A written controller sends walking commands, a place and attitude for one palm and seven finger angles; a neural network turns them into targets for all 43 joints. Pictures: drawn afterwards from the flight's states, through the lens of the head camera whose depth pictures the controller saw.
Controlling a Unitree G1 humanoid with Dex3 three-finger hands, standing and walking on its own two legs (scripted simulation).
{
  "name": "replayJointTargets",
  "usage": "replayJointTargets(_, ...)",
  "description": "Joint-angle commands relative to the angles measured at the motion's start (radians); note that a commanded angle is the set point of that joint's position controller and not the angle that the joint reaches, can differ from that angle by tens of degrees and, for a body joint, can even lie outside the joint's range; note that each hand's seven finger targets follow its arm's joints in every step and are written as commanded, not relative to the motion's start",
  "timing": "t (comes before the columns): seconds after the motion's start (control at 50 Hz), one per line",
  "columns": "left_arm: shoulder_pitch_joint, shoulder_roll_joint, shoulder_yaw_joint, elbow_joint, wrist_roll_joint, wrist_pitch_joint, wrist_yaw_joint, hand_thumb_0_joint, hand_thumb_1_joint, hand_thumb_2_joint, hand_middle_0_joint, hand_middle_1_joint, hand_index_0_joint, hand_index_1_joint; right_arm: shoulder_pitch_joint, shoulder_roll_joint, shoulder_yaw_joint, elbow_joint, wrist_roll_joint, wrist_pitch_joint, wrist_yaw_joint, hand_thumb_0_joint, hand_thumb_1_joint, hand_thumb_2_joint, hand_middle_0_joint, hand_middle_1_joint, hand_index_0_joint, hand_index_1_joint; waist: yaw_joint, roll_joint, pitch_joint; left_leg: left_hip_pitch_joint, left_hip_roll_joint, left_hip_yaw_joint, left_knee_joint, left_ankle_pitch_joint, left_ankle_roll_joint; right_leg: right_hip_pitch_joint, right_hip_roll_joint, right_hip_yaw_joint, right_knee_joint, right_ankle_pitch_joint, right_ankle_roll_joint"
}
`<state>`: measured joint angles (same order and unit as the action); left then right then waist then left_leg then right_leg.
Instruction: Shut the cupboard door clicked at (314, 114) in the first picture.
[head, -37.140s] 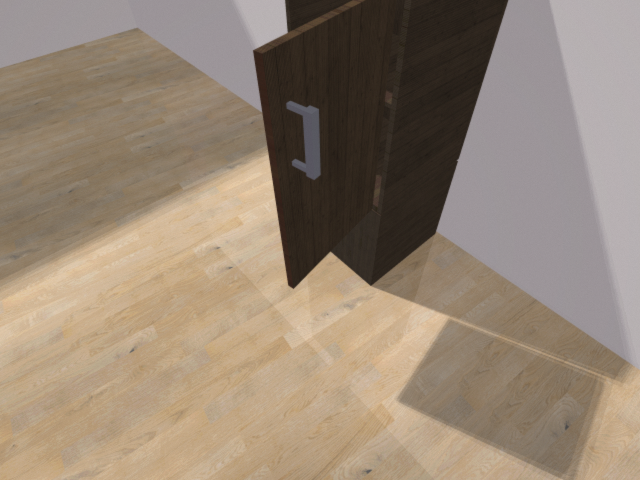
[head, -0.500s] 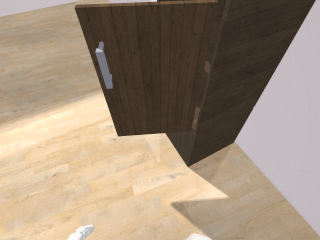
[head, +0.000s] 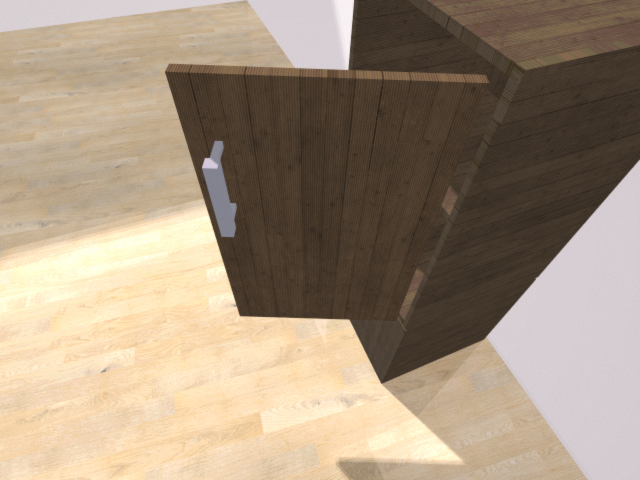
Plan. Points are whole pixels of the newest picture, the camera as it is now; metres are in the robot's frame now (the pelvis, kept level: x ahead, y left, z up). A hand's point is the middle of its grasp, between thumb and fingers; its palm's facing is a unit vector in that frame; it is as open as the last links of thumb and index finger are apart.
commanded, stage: come to a stop and stand still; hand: left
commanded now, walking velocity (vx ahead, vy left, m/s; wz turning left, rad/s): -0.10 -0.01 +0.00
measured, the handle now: (223, 191) +0.46 +0.17 +0.09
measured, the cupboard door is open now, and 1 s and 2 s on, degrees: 66 66 66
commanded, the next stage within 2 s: look again from close up in 0.74 s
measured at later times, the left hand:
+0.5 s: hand out of the picture +0.04 +0.21 -0.18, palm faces -0.06 -0.98 -0.21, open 7.4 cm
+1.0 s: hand out of the picture -0.05 +0.22 -0.18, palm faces -0.06 -0.98 -0.20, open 7.4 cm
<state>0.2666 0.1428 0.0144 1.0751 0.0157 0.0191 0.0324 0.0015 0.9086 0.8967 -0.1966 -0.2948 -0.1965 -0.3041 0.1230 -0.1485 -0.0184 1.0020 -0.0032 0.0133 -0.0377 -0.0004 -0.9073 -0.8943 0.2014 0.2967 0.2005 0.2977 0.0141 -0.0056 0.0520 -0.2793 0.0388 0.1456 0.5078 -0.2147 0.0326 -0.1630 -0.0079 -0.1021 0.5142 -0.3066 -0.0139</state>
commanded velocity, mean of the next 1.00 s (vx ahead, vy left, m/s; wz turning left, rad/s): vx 0.00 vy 0.00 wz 0.00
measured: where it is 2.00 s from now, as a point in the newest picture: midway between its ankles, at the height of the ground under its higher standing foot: outside the picture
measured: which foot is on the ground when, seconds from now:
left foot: down 0.00-1.00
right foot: down 0.00-1.00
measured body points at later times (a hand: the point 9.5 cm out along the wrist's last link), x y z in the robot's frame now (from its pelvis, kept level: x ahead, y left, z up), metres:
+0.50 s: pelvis -0.03 +0.04 -0.01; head -0.01 +0.04 +0.44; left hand +0.04 +0.26 -0.17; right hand -0.01 -0.20 -0.16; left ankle -0.01 +0.12 -0.74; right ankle -0.07 -0.10 -0.74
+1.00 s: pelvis -0.04 +0.04 +0.00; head -0.02 +0.04 +0.45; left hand -0.05 +0.27 -0.16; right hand -0.02 -0.19 -0.16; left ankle -0.01 +0.12 -0.74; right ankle -0.07 -0.10 -0.74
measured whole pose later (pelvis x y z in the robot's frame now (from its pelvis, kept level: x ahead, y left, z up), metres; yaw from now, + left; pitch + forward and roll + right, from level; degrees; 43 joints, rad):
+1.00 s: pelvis -0.04 +0.04 +0.00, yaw -3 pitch +0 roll +0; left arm 0.32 0.18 -0.03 1.10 0.02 0.00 0.03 0.00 0.91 0.90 -0.20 -0.29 -0.20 -0.30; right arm 0.25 -0.18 0.01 1.07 -0.01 -0.02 -0.01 0.00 -0.91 -0.89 0.20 0.30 0.20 0.30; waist 0.01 0.00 0.03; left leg -0.24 -0.03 0.11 0.44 -0.20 0.07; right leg -0.18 -0.05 -0.01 0.48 -0.29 0.03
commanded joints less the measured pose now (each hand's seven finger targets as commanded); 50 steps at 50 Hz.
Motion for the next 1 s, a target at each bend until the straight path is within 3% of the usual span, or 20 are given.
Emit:
replayJointTargets(0.0,0.054,0.149,0.046,-0.087,0.008,-0.008,0.017,0.000,0.900,0.900,-0.200,-0.300,-0.200,-0.300,0.108,-0.173,-0.061,-0.041,-0.006,0.017,-0.008,0.000,-0.900,-0.900,0.200,0.300,0.200,0.300,-0.023,-0.032,-0.160,0.133,0.149,-0.143,0.046,0.505,0.020,-0.013,-0.148,0.141,-0.022,0.528,-0.049)
replayJointTargets(0.04,0.061,0.172,0.051,-0.094,0.013,-0.009,0.018,0.000,0.900,0.900,-0.200,-0.300,-0.200,-0.300,0.101,-0.131,-0.053,-0.050,-0.007,0.021,-0.001,0.000,-0.900,-0.900,0.200,0.300,0.200,0.300,-0.014,-0.092,-0.135,0.058,0.075,-0.091,0.112,0.304,-0.018,0.024,-0.227,0.201,-0.053,0.689,-0.094)
replayJointTargets(0.08,0.081,0.192,0.053,-0.081,0.014,-0.014,0.019,0.000,0.900,0.900,-0.200,-0.300,-0.200,-0.300,0.061,-0.096,-0.041,-0.063,-0.011,0.025,0.004,0.000,-0.900,-0.900,0.200,0.300,0.200,0.300,0.006,-0.145,-0.120,-0.081,0.000,-0.072,0.214,-0.087,-0.049,0.126,-0.294,0.235,-0.042,1.011,-0.146)
replayJointTargets(0.12,0.048,0.187,0.044,-0.080,0.015,-0.014,0.020,0.000,0.900,0.900,-0.200,-0.300,-0.200,-0.300,0.039,-0.098,-0.040,-0.058,-0.006,0.036,0.004,0.000,-0.900,-0.900,0.200,0.300,0.200,0.300,0.004,-0.174,-0.064,-0.117,0.001,-0.111,0.299,-0.276,-0.056,0.089,-0.320,0.238,-0.074,0.972,-0.190)
replayJointTargets(0.14,0.012,0.183,0.042,-0.084,0.016,-0.014,0.020,0.000,0.900,0.900,-0.200,-0.300,-0.200,-0.300,0.054,-0.092,-0.036,-0.045,-0.003,0.037,0.005,0.000,-0.900,-0.900,0.200,0.300,0.200,0.300,-0.013,-0.158,-0.049,-0.091,0.011,-0.123,0.264,-0.255,-0.058,0.063,-0.305,0.220,-0.074,0.895,-0.193)
replayJointTargets(0.18,-0.027,0.196,0.040,-0.087,0.008,-0.015,0.015,0.000,0.900,0.900,-0.200,-0.300,-0.200,-0.300,0.085,-0.097,-0.029,-0.016,-0.004,0.031,0.010,0.000,-0.900,-0.900,0.200,0.300,0.200,0.300,-0.030,-0.110,-0.044,-0.008,0.017,-0.116,0.083,-0.084,-0.059,0.043,-0.250,0.178,-0.031,0.784,-0.150)
replayJointTargets(0.22,-0.018,0.170,0.031,-0.088,-0.008,-0.013,0.013,0.000,0.900,0.900,-0.200,-0.300,-0.200,-0.300,0.130,-0.140,-0.024,0.009,-0.010,0.009,0.008,0.000,-0.900,-0.900,0.200,0.300,0.200,0.300,-0.023,0.003,-0.079,0.142,0.112,-0.199,-0.039,0.419,-0.013,-0.017,-0.143,0.119,-0.010,0.485,-0.042)
replayJointTargets(0.24,-0.007,0.146,0.026,-0.083,-0.003,-0.007,0.017,0.000,0.900,0.900,-0.200,-0.300,-0.200,-0.300,0.131,-0.156,-0.028,0.017,-0.011,0.004,0.008,0.000,-0.900,-0.900,0.200,0.300,0.200,0.300,-0.012,0.031,-0.060,0.098,0.152,-0.243,-0.062,0.409,0.022,0.002,-0.101,0.101,-0.035,0.271,-0.014)
replayJointTargets(0.26,0.109,0.156,0.018,-0.080,0.000,-0.037,0.051,0.000,0.900,0.900,-0.200,-0.300,-0.200,-0.300,0.025,-0.187,-0.037,-0.067,0.004,-0.011,0.006,0.000,-0.900,-0.900,0.200,0.300,0.200,0.300,0.035,0.039,-0.013,0.064,0.101,-0.114,0.207,0.378,-0.007,-0.080,-0.151,0.205,-0.124,0.657,0.037)
replayJointTargets(0.28,0.048,0.218,0.025,-0.122,0.001,-0.046,0.041,0.000,0.900,0.900,-0.200,-0.300,-0.200,-0.300,0.082,-0.107,-0.024,-0.090,0.000,-0.005,0.022,0.000,-0.900,-0.900,0.200,0.300,0.200,0.300,-0.021,-0.038,-0.015,-0.065,0.032,-0.110,0.211,-0.100,-0.017,-0.022,-0.234,0.252,-0.111,0.683,-0.031)
replayJointTargets(0.3,0.017,0.209,0.017,-0.140,0.005,-0.054,0.034,0.000,0.900,0.900,-0.200,-0.300,-0.200,-0.300,0.113,-0.092,-0.019,-0.091,-0.004,-0.001,0.026,0.000,-0.900,-0.900,0.200,0.300,0.200,0.300,-0.038,-0.047,-0.053,-0.056,0.030,-0.110,0.196,-0.184,-0.019,-0.021,-0.230,0.240,-0.095,0.591,-0.100)
replayJointTargets(0.32,-0.006,0.209,0.017,-0.162,0.006,-0.057,0.032,0.000,0.900,0.900,-0.200,-0.300,-0.200,-0.300,0.155,-0.091,-0.017,-0.089,-0.005,-0.006,0.030,0.000,-0.900,-0.900,0.200,0.300,0.200,0.300,-0.056,-0.008,-0.091,-0.018,0.016,-0.098,0.127,-0.134,-0.025,-0.007,-0.206,0.211,-0.060,0.537,-0.121)
replayJointTargets(0.34,-0.019,0.200,0.020,-0.171,0.003,-0.061,0.030,0.000,0.900,0.900,-0.200,-0.300,-0.200,-0.300,0.187,-0.088,-0.015,-0.078,-0.010,-0.017,0.032,0.000,-0.900,-0.900,0.200,0.300,0.200,0.300,-0.061,0.068,-0.115,0.038,0.018,-0.101,0.033,0.024,-0.024,0.013,-0.170,0.162,0.012,0.564,-0.104)
replayJointTargets(0.38,0.019,0.168,0.013,-0.167,-0.006,-0.041,0.028,0.000,0.900,0.900,-0.200,-0.300,-0.200,-0.300,0.195,-0.147,-0.013,-0.079,-0.014,-0.033,0.026,0.000,-0.900,-0.900,0.200,0.300,0.200,0.300,-0.026,0.214,-0.136,0.080,0.119,-0.247,-0.031,0.355,0.040,-0.024,-0.061,0.088,0.074,0.185,-0.033)
replayJointTargets(0.42,0.043,0.136,0.002,-0.144,-0.003,-0.021,0.022,0.000,0.900,0.900,-0.200,-0.300,-0.200,-0.300,0.164,-0.174,-0.011,-0.094,-0.011,-0.031,0.015,0.000,-0.900,-0.900,0.200,0.300,0.200,0.300,0.000,0.199,-0.045,0.021,0.163,-0.320,-0.117,0.271,0.091,-0.069,-0.008,0.059,0.069,-0.112,-0.013)
replayJointTargets(0.46,0.041,0.133,-0.001,-0.138,0.002,-0.017,0.014,0.000,0.900,0.900,-0.200,-0.300,-0.200,-0.300,0.141,-0.163,-0.006,-0.104,-0.013,-0.030,0.015,0.000,-0.900,-0.900,0.200,0.300,0.200,0.300,0.009,0.087,0.027,-0.060,0.134,-0.304,-0.144,0.052,0.080,-0.065,-0.022,0.085,0.007,-0.076,-0.024)
replayJointTargets(0.52,0.028,0.135,-0.003,-0.133,0.004,-0.015,0.007,0.000,0.900,0.900,-0.200,-0.300,-0.200,-0.300,0.152,-0.157,-0.009,-0.092,-0.014,-0.027,0.022,0.000,-0.900,-0.900,0.200,0.300,0.200,0.300,-0.006,0.028,0.044,-0.080,0.095,-0.289,-0.210,-0.234,0.046,-0.085,-0.045,0.110,-0.041,-0.083,-0.028)
replayJointTargets(0.6,0.048,0.138,-0.003,-0.120,0.005,-0.017,0.005,0.000,0.900,0.900,-0.200,-0.300,-0.200,-0.300,0.165,-0.166,-0.008,-0.066,-0.016,-0.029,0.024,0.000,-0.900,-0.900,0.200,0.300,0.200,0.300,-0.008,0.035,0.007,-0.038,0.096,-0.293,-0.256,-0.284,0.043,-0.093,-0.049,0.108,-0.040,-0.084,-0.025)
replayJointTargets(0.7,0.069,0.139,-0.010,-0.089,0.006,-0.027,0.003,0.000,0.900,0.900,-0.200,-0.300,-0.200,-0.300,0.166,-0.158,-0.003,-0.038,-0.013,-0.035,0.025,0.000,-0.900,-0.900,0.200,0.300,0.200,0.300,-0.007,-0.004,0.001,-0.008,0.083,-0.259,-0.241,-0.217,0.038,-0.096,-0.070,0.132,-0.084,-0.049,-0.026)
replayJointTargets(0.98,0.090,0.146,-0.019,-0.011,0.004,-0.040,0.006,0.000,0.900,0.900,-0.200,-0.300,-0.200,-0.300,0.162,-0.145,0.006,0.041,-0.004,-0.049,0.018,0.000,-0.900,-0.900,0.200,0.300,0.200,0.300,-0.015,-0.004,-0.014,0.099,0.070,-0.194,-0.175,0.041,0.025,-0.093,-0.096,0.151,-0.126,0.076,-0.011)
